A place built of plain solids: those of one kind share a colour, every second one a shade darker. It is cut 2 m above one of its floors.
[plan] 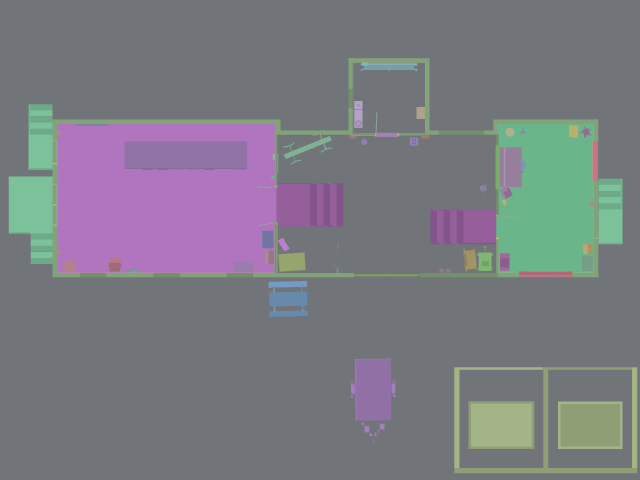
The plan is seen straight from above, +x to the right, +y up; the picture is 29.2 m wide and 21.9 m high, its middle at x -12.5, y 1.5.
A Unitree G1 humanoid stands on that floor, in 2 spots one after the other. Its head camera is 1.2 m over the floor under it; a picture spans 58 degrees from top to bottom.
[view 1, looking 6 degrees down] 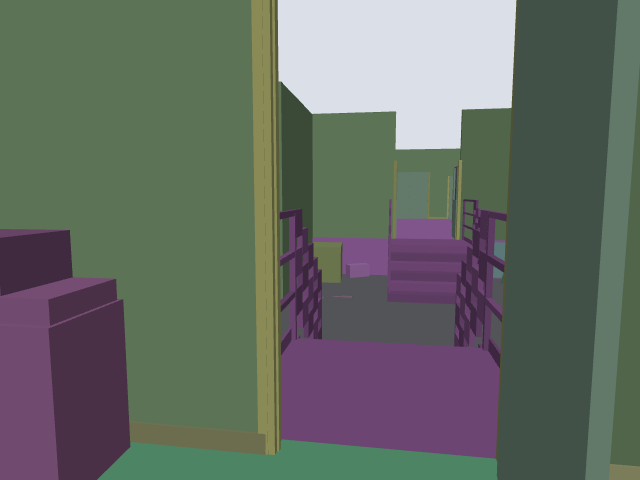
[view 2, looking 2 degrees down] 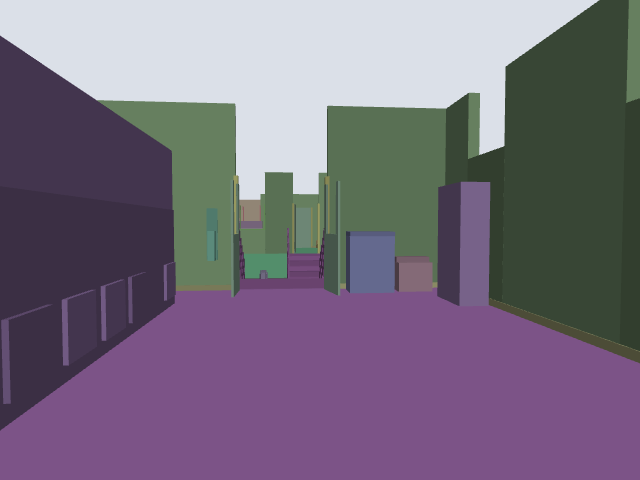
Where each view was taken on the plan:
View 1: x -2.50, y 2.10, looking -171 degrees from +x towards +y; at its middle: raised_floor_switchroom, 12.15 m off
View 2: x -22.60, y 3.10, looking -5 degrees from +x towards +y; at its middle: wall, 18.22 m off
